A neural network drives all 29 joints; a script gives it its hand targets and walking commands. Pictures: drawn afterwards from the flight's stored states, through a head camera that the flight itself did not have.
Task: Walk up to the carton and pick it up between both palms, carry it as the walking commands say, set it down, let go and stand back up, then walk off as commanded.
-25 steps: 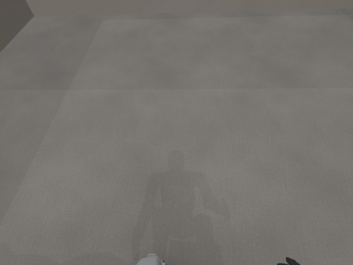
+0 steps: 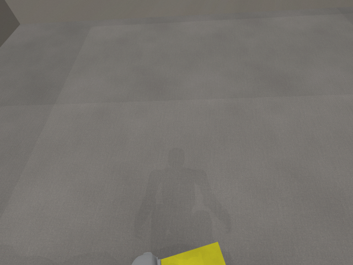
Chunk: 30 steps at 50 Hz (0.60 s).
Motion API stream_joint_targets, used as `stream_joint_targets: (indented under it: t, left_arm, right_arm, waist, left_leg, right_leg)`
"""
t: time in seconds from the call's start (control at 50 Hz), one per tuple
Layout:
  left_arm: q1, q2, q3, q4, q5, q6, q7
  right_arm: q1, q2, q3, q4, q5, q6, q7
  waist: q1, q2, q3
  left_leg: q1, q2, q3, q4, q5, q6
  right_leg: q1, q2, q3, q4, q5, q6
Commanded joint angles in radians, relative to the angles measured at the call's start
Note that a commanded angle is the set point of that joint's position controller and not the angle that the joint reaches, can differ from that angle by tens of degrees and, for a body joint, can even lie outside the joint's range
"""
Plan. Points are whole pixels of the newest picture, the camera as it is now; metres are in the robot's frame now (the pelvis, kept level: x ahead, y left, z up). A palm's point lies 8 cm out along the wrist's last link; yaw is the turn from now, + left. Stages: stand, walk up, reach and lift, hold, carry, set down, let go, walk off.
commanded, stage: walk off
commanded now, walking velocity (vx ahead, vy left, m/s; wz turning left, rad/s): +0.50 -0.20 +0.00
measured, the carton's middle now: out of the picture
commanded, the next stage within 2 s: stand in 0.90 s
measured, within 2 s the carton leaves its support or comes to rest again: rests again in 1.24 s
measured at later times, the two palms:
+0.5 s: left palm (112, 195) +0.32 +0.23 -0.13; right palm out of the picture +0.13 -0.24 -0.12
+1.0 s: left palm (117, 205) +0.30 +0.22 -0.15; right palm (284, 184) +0.36 -0.28 -0.15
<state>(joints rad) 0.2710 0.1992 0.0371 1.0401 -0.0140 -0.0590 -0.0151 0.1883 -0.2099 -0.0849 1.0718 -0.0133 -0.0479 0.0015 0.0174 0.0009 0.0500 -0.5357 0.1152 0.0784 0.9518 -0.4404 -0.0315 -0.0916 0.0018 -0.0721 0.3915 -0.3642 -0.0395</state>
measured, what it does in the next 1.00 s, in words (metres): walks ahead: left foot, then right foot 0.07 m higher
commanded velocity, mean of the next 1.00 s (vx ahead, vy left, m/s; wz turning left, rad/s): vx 0.44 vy -0.18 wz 0.00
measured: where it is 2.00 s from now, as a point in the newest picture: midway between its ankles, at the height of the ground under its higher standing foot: (194, 235)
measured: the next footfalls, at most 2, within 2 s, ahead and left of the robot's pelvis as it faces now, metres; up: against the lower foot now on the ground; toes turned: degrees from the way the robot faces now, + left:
left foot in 0.20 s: +0.19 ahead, +0.16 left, +0.00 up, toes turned +6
right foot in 0.48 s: +0.07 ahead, -0.10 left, +0.07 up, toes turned -3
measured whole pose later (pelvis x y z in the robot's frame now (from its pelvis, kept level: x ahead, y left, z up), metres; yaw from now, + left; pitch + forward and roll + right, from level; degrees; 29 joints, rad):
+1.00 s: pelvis +0.30 -0.02 -0.02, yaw -1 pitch +3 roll -1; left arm 0.28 0.20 0.04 1.10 -0.01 -0.04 -0.01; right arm 0.19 -0.21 -0.08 0.98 -0.01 -0.06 -0.01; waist 0.01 0.02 0.05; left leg -0.47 0.09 0.07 0.63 -0.22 -0.02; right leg 0.01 0.06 -0.08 0.45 -0.45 -0.07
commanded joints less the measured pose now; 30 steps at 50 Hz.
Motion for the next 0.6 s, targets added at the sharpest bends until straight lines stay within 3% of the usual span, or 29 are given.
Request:
stream_joint_targets:
  t: [0.0,0.04,0.08,0.12,0.14,0.16,0.18,0.2,0.22,0.24,0.26,0.28,0.3,0.32,0.34,0.36,0.38,0.4,0.42,0.44,0.46,0.5,0.54,0.56,0.58]
  left_arm:
    - [0.113,0.132,0.006,0.039,0.069,-0.010,0.016]
    - [0.072,0.160,0.011,0.026,0.072,-0.009,0.012]
    - [0.110,0.152,0.009,0.045,0.063,-0.006,0.008]
    - [0.135,0.168,0.013,0.067,0.052,-0.001,0.013]
    - [0.140,0.193,0.024,0.068,0.046,-0.003,0.017]
    - [0.067,0.225,0.039,0.045,0.040,-0.003,0.021]
    - [0.019,0.188,0.032,0.011,0.038,-0.016,0.026]
    - [0.009,0.111,0.023,-0.047,0.042,-0.021,0.014]
    - [-0.038,0.116,0.022,-0.079,0.052,-0.015,0.014]
    - [-0.072,0.111,0.024,-0.075,0.042,-0.004,0.002]
    - [-0.076,0.092,0.020,-0.066,0.044,0.000,-0.001]
    - [-0.082,0.112,0.030,-0.059,0.051,0.005,0.000]
    - [-0.071,0.114,0.031,-0.057,0.053,0.008,-0.006]
    - [-0.071,0.096,0.031,-0.055,0.052,0.015,-0.011]
    - [-0.087,0.086,0.028,-0.058,0.050,0.018,-0.014]
    - [-0.123,0.100,0.032,-0.062,0.050,0.022,-0.015]
    - [-0.177,0.112,0.030,-0.071,0.049,0.022,-0.014]
    - [-0.235,0.114,0.033,-0.076,0.053,0.020,-0.013]
    - [-0.277,0.095,0.027,-0.087,0.048,0.020,-0.011]
    - [-0.311,0.105,0.024,-0.091,0.048,0.017,-0.013]
    - [-0.331,0.103,0.019,-0.092,0.037,0.013,-0.015]
    - [-0.434,0.098,0.011,-0.117,0.038,0.001,-0.021]
    - [-0.406,0.052,-0.014,-0.112,0.023,0.000,-0.042]
    - [-0.351,0.074,-0.015,-0.096,0.028,0.006,-0.042]
    - [-0.267,0.069,-0.015,-0.054,0.029,0.011,-0.042]
  right_arm:
    - [-0.186,-0.093,0.001,-0.123,-0.027,0.004,0.024]
    - [-0.200,-0.048,0.020,-0.160,-0.014,0.006,0.031]
    - [-0.180,-0.048,0.022,-0.169,-0.012,0.005,0.024]
    - [-0.111,-0.072,0.010,-0.153,-0.017,0.009,0.005]
    - [-0.033,-0.080,0.004,-0.131,-0.017,0.005,-0.006]
    - [0.141,-0.120,-0.015,-0.088,-0.019,-0.007,-0.011]
    - [0.322,-0.193,-0.042,-0.045,-0.029,-0.013,-0.022]
    - [0.380,-0.334,-0.073,-0.033,-0.025,-0.005,-0.025]
    - [0.332,-0.315,-0.058,-0.032,-0.007,-0.002,-0.023]
    - [0.222,-0.226,-0.035,-0.034,-0.012,-0.003,-0.014]
    - [0.162,-0.198,-0.023,-0.038,-0.018,-0.006,-0.005]
    - [0.141,-0.177,-0.016,-0.036,-0.024,-0.019,-0.010]
    - [0.148,-0.160,-0.010,-0.014,-0.020,-0.028,-0.012]
    - [0.170,-0.164,-0.009,0.006,-0.022,-0.037,-0.014]
    - [0.191,-0.147,-0.006,0.025,-0.022,-0.042,-0.018]
    - [0.224,-0.176,-0.017,0.044,-0.027,-0.048,-0.026]
    - [0.234,-0.175,-0.016,0.055,-0.023,-0.049,-0.030]
    - [0.299,-0.182,-0.019,0.088,-0.024,-0.047,-0.033]
    - [0.329,-0.164,-0.015,0.109,-0.027,-0.047,-0.040]
    - [0.380,-0.186,-0.024,0.141,-0.029,-0.048,-0.048]
    - [0.393,-0.154,-0.012,0.155,-0.028,-0.046,-0.051]
    - [0.483,-0.160,-0.014,0.208,-0.029,-0.040,-0.062]
    - [0.458,-0.138,-0.007,0.221,-0.031,-0.031,-0.074]
    - [0.392,-0.152,-0.007,0.200,-0.027,-0.029,-0.080]
    - [0.322,-0.149,0.002,0.181,-0.010,-0.034,-0.074]
  waist:
    - [0.042,-0.158,-0.056]
    - [0.022,-0.158,-0.033]
    - [0.013,-0.166,-0.056]
    - [-0.010,-0.178,-0.090]
    - [-0.032,-0.169,-0.122]
    - [-0.135,-0.096,-0.206]
    - [-0.222,0.025,-0.232]
    - [-0.206,0.261,-0.175]
    - [-0.166,0.144,-0.136]
    - [-0.110,0.032,0.013]
    - [-0.077,0.052,0.095]
    - [-0.077,0.071,0.097]
    - [-0.064,0.107,0.062]
    - [-0.058,0.117,0.064]
    - [-0.068,0.102,0.039]
    - [-0.080,0.081,0.023]
    - [-0.103,0.057,0.000]
    - [-0.134,0.103,-0.002]
    - [-0.153,0.095,-0.033]
    - [-0.177,0.143,-0.085]
    - [-0.190,0.134,-0.124]
    - [-0.244,0.195,-0.188]
    - [-0.204,0.234,-0.160]
    - [-0.161,0.222,-0.166]
    - [-0.094,0.187,-0.192]
  left_leg:
    - [-0.180,-0.043,0.070,0.002,0.081,0.012]
    - [-0.091,-0.044,0.086,-0.183,0.141,0.011]
    - [0.007,-0.079,0.117,-0.305,0.187,0.026]
    - [0.110,-0.125,0.165,-0.361,0.163,0.049]
    - [0.211,-0.145,0.179,-0.421,0.220,0.056]
    - [0.466,-0.128,0.165,-0.470,0.302,0.067]
    - [0.747,-0.002,0.012,-0.397,0.310,0.092]
    - [0.794,0.294,-0.541,-0.600,0.187,0.193]
    - [0.679,0.349,-0.692,-0.684,0.090,0.233]
    - [0.519,0.308,-0.559,-0.706,-0.035,0.227]
    - [0.402,0.245,-0.467,-0.736,-0.042,0.183]
    - [0.431,0.199,-0.395,-0.724,0.123,0.152]
    - [0.426,0.185,-0.334,-0.707,0.248,0.137]
    - [0.439,0.185,-0.331,-0.710,0.296,0.141]
    - [0.483,0.183,-0.307,-0.703,0.361,0.139]
    - [0.577,0.215,-0.345,-0.687,0.421,0.158]
    - [0.644,0.212,-0.319,-0.672,0.509,0.162]
    - [0.700,0.214,-0.303,-0.666,0.594,0.162]
    - [0.763,0.226,-0.318,-0.658,0.664,0.168]
    - [0.877,0.236,-0.297,-0.628,0.765,0.164]
    - [0.906,0.221,-0.288,-0.612,0.846,0.164]
    - [1.017,0.219,-0.285,-0.564,1.053,0.156]
    - [0.944,0.203,-0.290,-0.549,1.149,0.159]
    - [0.874,0.206,-0.268,-0.541,1.158,0.159]
    - [0.746,0.172,-0.194,-0.508,1.157,0.128]
  right_leg:
    - [0.223,-0.199,0.129,-0.113,0.609,-0.108]
    - [0.132,-0.172,0.080,-0.130,0.545,-0.108]
    - [0.149,-0.161,0.038,-0.093,0.648,-0.091]
    - [0.198,-0.164,0.012,0.035,0.874,-0.101]
    - [0.189,-0.154,-0.018,0.131,0.913,-0.081]
    - [0.084,-0.137,-0.040,0.322,0.831,-0.061]
    - [-0.226,-0.106,-0.022,0.534,0.565,-0.038]
    - [-0.553,0.047,-0.011,0.811,-0.127,0.000]
    - [-0.559,-0.015,0.149,0.890,-0.147,0.002]
    - [-0.579,-0.086,0.118,0.876,-0.043,0.012]
    - [-0.543,-0.093,0.099,0.822,0.014,0.013]
    - [-0.528,-0.092,0.090,0.773,0.053,0.022]
    - [-0.463,-0.103,0.095,0.728,0.061,0.023]
    - [-0.453,-0.088,0.092,0.693,0.058,0.031]
    - [-0.450,-0.080,0.077,0.648,0.053,0.035]
    - [-0.498,-0.070,0.075,0.605,0.027,0.043]
    - [-0.502,-0.064,0.070,0.528,0.007,0.049]
    - [-0.506,-0.051,0.063,0.487,-0.006,0.051]
    - [-0.512,-0.039,0.067,0.431,-0.021,0.060]
    - [-0.540,-0.033,0.073,0.387,-0.015,0.056]
    - [-0.502,-0.016,0.073,0.340,-0.019,0.065]
    - [-0.499,0.009,0.072,0.218,-0.023,0.067]
    - [-0.397,0.013,0.053,0.070,-0.024,0.061]
    - [-0.302,0.004,0.032,-0.029,-0.011,0.048]
    - [-0.112,0.010,0.001,-0.156,0.102,0.033]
